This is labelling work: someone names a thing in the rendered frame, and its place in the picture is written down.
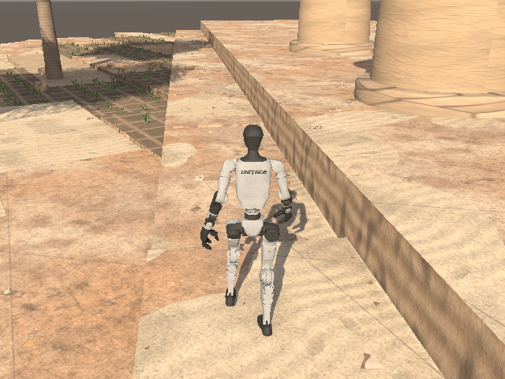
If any robot torso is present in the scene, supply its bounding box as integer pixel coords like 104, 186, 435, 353
235, 155, 271, 237

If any humanoid robot head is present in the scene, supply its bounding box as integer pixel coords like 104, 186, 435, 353
240, 125, 267, 162

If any robot right hand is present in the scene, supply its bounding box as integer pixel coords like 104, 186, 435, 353
273, 208, 292, 223

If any robot left hand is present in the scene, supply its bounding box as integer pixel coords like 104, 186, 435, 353
200, 227, 219, 250

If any robot right upper arm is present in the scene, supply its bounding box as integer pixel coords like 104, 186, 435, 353
269, 159, 290, 201

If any right robot forearm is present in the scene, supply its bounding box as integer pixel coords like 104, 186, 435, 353
281, 189, 292, 213

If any left robot forearm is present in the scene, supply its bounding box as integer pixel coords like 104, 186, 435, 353
203, 191, 222, 230

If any robot left upper arm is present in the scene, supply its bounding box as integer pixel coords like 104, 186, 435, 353
215, 159, 237, 204

